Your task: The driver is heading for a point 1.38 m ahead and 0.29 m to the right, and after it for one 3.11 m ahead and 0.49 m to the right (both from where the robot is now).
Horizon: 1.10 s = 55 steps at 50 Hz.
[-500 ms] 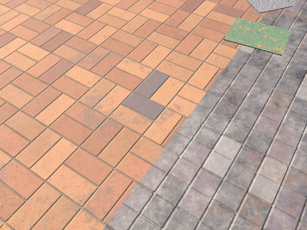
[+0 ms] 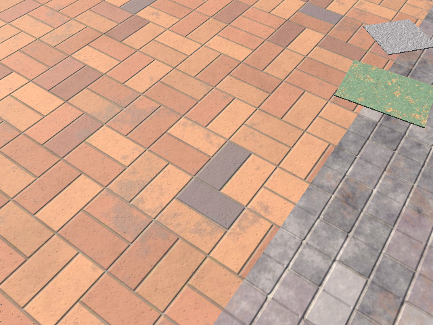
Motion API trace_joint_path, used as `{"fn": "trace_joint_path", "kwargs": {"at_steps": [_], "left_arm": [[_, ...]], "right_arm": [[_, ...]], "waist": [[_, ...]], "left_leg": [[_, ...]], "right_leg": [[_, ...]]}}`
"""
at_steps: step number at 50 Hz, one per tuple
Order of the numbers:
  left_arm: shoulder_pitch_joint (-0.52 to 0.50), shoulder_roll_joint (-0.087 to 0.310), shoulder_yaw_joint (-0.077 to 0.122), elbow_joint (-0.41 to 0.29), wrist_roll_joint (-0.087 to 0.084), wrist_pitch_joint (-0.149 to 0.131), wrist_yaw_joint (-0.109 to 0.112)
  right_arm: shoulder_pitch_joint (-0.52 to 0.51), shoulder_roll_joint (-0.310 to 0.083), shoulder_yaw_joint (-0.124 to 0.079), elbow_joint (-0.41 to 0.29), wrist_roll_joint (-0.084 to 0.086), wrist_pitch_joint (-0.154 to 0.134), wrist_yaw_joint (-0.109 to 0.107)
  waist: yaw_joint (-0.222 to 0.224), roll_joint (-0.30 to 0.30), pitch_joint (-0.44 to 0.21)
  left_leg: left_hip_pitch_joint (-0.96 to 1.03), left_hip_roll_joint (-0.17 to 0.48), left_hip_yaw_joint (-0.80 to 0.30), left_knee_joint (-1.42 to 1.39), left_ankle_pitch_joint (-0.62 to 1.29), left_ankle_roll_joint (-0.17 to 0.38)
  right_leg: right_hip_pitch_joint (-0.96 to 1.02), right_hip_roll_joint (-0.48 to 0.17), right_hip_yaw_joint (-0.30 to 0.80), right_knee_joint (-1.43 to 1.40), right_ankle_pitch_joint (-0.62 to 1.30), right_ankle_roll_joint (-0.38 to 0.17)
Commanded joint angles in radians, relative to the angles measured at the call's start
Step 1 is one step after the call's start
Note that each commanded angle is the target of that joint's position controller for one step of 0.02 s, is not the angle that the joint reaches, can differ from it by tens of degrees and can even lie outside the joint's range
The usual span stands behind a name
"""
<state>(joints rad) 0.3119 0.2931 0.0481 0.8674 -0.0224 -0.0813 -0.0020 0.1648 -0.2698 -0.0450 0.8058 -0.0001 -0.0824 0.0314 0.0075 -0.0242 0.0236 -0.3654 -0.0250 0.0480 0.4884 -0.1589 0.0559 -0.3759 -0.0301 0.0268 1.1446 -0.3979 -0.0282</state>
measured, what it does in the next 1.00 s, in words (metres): walks ahead: right foot, then left foot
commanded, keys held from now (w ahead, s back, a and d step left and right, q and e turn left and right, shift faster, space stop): w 0.80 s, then w+e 0.20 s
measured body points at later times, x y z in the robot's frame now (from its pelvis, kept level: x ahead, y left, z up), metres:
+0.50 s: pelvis +0.27 -0.06 +0.00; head +0.30 -0.07 +0.44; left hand +0.44 +0.20 -0.10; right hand +0.29 -0.34 -0.14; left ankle +0.13 +0.08 -0.65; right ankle +0.35 -0.15 -0.73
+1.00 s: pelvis +0.55 -0.02 -0.01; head +0.59 -0.01 +0.44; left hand +0.54 +0.26 -0.15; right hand +0.75 -0.27 -0.10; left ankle +0.65 +0.08 -0.74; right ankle +0.37 -0.15 -0.68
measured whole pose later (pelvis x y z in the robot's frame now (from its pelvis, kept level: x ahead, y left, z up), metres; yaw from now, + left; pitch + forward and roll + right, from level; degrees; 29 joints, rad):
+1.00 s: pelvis +0.55 -0.02 -0.01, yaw -4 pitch +2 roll -1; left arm 0.38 0.28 0.06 0.96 -0.02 -0.05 0.01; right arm 0.03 -0.25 -0.05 0.78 0.00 -0.10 0.03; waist 0.06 -0.01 0.04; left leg -0.47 0.02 0.05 0.56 -0.13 0.04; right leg -0.16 0.00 0.05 0.86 -0.49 -0.02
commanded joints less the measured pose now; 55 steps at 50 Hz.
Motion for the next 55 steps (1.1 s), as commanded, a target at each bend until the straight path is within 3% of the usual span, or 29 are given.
{"fn": "trace_joint_path", "kwargs": {"at_steps": [1, 4, 10, 15, 18, 19, 20, 21, 22, 23, 24, 25, 26, 28, 30, 33, 37, 42, 45, 46, 47, 48, 49, 50, 51, 52, 53, 55], "left_arm": [[-0.019, 0.092, 0.028, -0.080, 0.008, -0.009, 0.004], [-0.048, 0.058, 0.020, -0.091, 0.017, 0.013, 0.010], [-0.244, 0.028, 0.006, -0.138, 0.015, 0.002, -0.005], [-0.363, 0.042, 0.004, -0.183, 0.004, -0.009, -0.031], [-0.307, 0.078, 0.017, -0.176, 0.006, -0.016, -0.040], [-0.208, 0.103, 0.033, -0.146, 0.010, -0.017, -0.037], [-0.044, 0.155, 0.059, -0.096, 0.014, -0.016, -0.028], [0.097, 0.251, 0.082, -0.073, 0.033, -0.012, -0.020], [0.139, 0.247, 0.079, -0.056, 0.018, -0.006, -0.026], [0.104, 0.168, 0.054, -0.062, 0.009, -0.007, -0.025], [0.023, 0.142, 0.045, -0.076, 0.010, -0.008, -0.023], [-0.042, 0.119, 0.037, -0.086, 0.018, -0.008, -0.023], [-0.084, 0.091, 0.030, -0.092, 0.027, -0.011, -0.025], [-0.108, 0.074, 0.026, -0.086, 0.031, -0.020, -0.028], [-0.095, 0.096, 0.032, -0.068, 0.026, -0.029, -0.024], [-0.052, 0.117, 0.037, -0.039, 0.024, -0.025, -0.009], [0.007, 0.132, 0.038, -0.005, 0.014, -0.016, 0.002], [0.091, 0.141, 0.044, 0.052, 0.001, 0.008, 0.008], [0.062, 0.166, 0.055, 0.053, -0.002, 0.023, 0.015], [0.038, 0.163, 0.052, 0.048, -0.001, 0.027, 0.016], [0.035, 0.124, 0.037, 0.035, 0.010, 0.027, 0.016], [0.122, 0.019, 0.007, 0.008, 0.022, 0.014, 0.011], [0.158, 0.007, 0.000, 0.022, 0.002, -0.003, 0.007], [0.083, 0.114, 0.030, 0.013, -0.025, -0.011, 0.006], [0.012, 0.124, 0.035, -0.008, -0.031, -0.012, 0.008], [-0.020, 0.110, 0.037, -0.012, -0.022, -0.006, 0.013], [-0.014, 0.098, 0.045, -0.007, -0.013, 0.007, 0.017], [0.018, 0.047, 0.042, -0.002, -0.013, 0.035, 0.015]], "right_arm": [[0.051, -0.103, -0.025, -0.032, -0.013, -0.013, -0.002], [0.068, -0.135, -0.035, -0.010, -0.002, -0.025, -0.007], [0.144, -0.167, -0.042, 0.033, 0.010, -0.012, -0.028], [0.220, -0.181, -0.048, 0.081, 0.020, 0.010, -0.032], [0.200, -0.199, -0.056, 0.088, 0.023, 0.025, -0.038], [0.179, -0.197, -0.055, 0.085, 0.025, 0.031, -0.040], [0.183, -0.165, -0.042, 0.078, 0.016, 0.034, -0.043], [0.254, -0.085, -0.014, 0.046, -0.001, 0.022, -0.040], [0.303, -0.029, 0.005, 0.057, 0.000, 0.000, -0.034], [0.214, -0.136, -0.022, 0.046, 0.028, -0.016, -0.026], [0.136, -0.159, -0.028, 0.021, 0.042, -0.026, -0.024], [0.097, -0.153, -0.029, 0.017, 0.032, -0.028, -0.029], [0.094, -0.143, -0.034, 0.018, 0.021, -0.021, -0.031], [0.133, -0.103, -0.032, 0.031, 0.018, 0.002, -0.032], [0.113, -0.086, -0.029, 0.023, 0.011, 0.017, -0.036], [0.016, -0.079, -0.028, -0.008, 0.002, 0.017, -0.035], [-0.118, -0.049, -0.015, -0.041, 0.008, 0.005, -0.021], [-0.242, -0.062, -0.012, -0.096, 0.016, -0.008, 0.003], [-0.163, -0.107, -0.028, -0.084, 0.014, -0.022, 0.009], [-0.050, -0.137, -0.046, -0.051, 0.012, -0.025, 0.003], [0.125, -0.193, -0.071, -0.006, 0.002, -0.026, -0.008], [0.258, -0.292, -0.095, 0.013, -0.018, -0.021, -0.018], [0.284, -0.245, -0.082, 0.026, -0.008, -0.013, -0.015], [0.219, -0.173, -0.060, 0.016, 0.000, -0.012, -0.017], [0.148, -0.135, -0.049, 0.004, 0.001, -0.012, -0.021], [0.081, -0.104, -0.040, 0.004, -0.002, -0.016, -0.020], [0.036, -0.075, -0.032, 0.004, -0.009, -0.023, -0.018], [0.002, -0.068, -0.035, 0.014, -0.015, -0.031, -0.017]], "waist": [[-0.012, 0.115, -0.069], [0.003, 0.095, -0.034], [-0.057, 0.080, 0.016], [-0.089, 0.087, 0.047], [-0.036, 0.111, 0.011], [0.022, 0.108, -0.046], [0.087, 0.081, -0.158], [0.094, -0.088, -0.322], [0.083, -0.262, -0.407], [0.104, -0.166, -0.302], [0.085, -0.120, -0.175], [0.058, -0.057, -0.108], [0.026, -0.054, -0.065], [-0.015, -0.074, -0.059], [-0.025, -0.057, -0.033], [-0.004, -0.031, -0.002], [0.042, -0.030, 0.028], [0.070, -0.026, 0.066], [0.006, -0.056, 0.019], [-0.058, -0.052, -0.047], [-0.129, -0.027, -0.180], [-0.124, 0.172, -0.355], [-0.121, 0.322, -0.455], [-0.126, 0.215, -0.299], [-0.106, 0.171, -0.183], [-0.075, 0.124, -0.102], [-0.043, 0.139, -0.059], [-0.006, 0.141, -0.030]], "left_leg": [[0.252, 0.265, -0.342, -0.290, 0.077, 0.180], [0.194, 0.258, -0.257, -0.350, 0.157, 0.200], [0.217, 0.206, -0.119, -0.376, 0.172, 0.149], [0.357, 0.268, -0.132, -0.319, 0.172, 0.135], [0.422, 0.289, -0.135, -0.219, 0.351, 0.107], [0.410, 0.257, -0.102, -0.103, 0.504, 0.086], [0.323, 0.201, -0.059, 0.098, 0.516, 0.056], [-0.006, 0.095, -0.003, 0.471, 0.214, -0.005], [-0.266, -0.035, -0.089, 0.696, -0.421, -0.034], [-0.379, 0.027, -0.165, 0.794, -0.413, -0.018], [-0.415, 0.078, -0.134, 0.781, -0.314, -0.004], [-0.381, 0.119, -0.114, 0.733, -0.226, -0.006], [-0.329, 0.150, -0.116, 0.678, -0.167, -0.011], [-0.241, 0.171, -0.117, 0.628, -0.115, -0.024], [-0.260, 0.177, -0.109, 0.567, -0.062, -0.043], [-0.324, 0.178, -0.104, 0.402, 0.091, -0.067], [-0.273, 0.137, -0.062, 0.168, 0.262, -0.067], [-0.295, 0.110, -0.074, 0.038, 0.202, -0.039], [-0.146, 0.072, -0.059, -0.008, 0.101, -0.011], [0.023, 0.044, -0.032, -0.036, 0.104, 0.009], [0.309, 0.100, -0.075, 0.013, 0.133, 0.049], [0.719, 0.359, -0.419, 0.016, 0.071, 0.162], [0.804, 0.464, -0.742, -0.139, -0.089, 0.240], [0.681, 0.427, -0.637, -0.175, -0.190, 0.190], [0.541, 0.395, -0.496, -0.201, -0.187, 0.150], [0.400, 0.356, -0.394, -0.245, -0.131, 0.130], [0.306, 0.321, -0.305, -0.282, -0.073, 0.112], [0.208, 0.300, -0.199, -0.337, 0.006, 0.111]], "right_leg": [[-0.247, -0.106, 0.049, -0.012, 0.098, 0.002], [-0.261, -0.118, 0.034, -0.120, 0.168, 0.030], [-0.246, -0.082, -0.006, -0.477, 0.472, 0.043], [-0.258, -0.054, -0.008, -0.607, 0.435, 0.014], [-0.152, -0.022, -0.031, -0.648, 0.330, -0.028], [-0.009, 0.009, -0.062, -0.676, 0.329, -0.051], [0.237, -0.005, -0.048, -0.658, 0.350, -0.085], [0.624, -0.246, 0.285, -0.637, 0.318, -0.202], [0.781, -0.363, 0.655, -0.791, 0.128, -0.292], [0.711, -0.333, 0.611, -0.833, 0.012, -0.250], [0.572, -0.304, 0.480, -0.857, 0.054, -0.215], [0.439, -0.267, 0.386, -0.886, 0.137, -0.202], [0.336, -0.233, 0.314, -0.919, 0.217, -0.193], [0.242, -0.201, 0.237, -0.974, 0.292, -0.196], [0.210, -0.195, 0.178, -1.008, 0.365, -0.209], [0.234, -0.182, 0.114, -1.030, 0.429, -0.203], [0.248, -0.149, 0.034, -1.040, 0.419, -0.170], [0.395, -0.214, 0.069, -0.967, 0.450, -0.164], [0.429, -0.228, 0.105, -0.859, 0.610, -0.139], [0.399, -0.189, 0.081, -0.739, 0.733, -0.118], [0.272, -0.129, 0.045, -0.522, 0.676, -0.085], [-0.086, 0.009, -0.025, -0.139, 0.305, -0.017], [-0.272, 0.081, 0.064, 0.072, -0.195, 0.003], [-0.359, 0.016, 0.115, 0.157, -0.159, -0.007], [-0.378, -0.036, 0.083, 0.149, -0.070, -0.016], [-0.342, -0.071, 0.070, 0.099, 0.006, -0.013], [-0.292, -0.101, 0.078, 0.049, 0.061, -0.013], [-0.219, -0.120, 0.074, 0.020, 0.111, -0.008]]}}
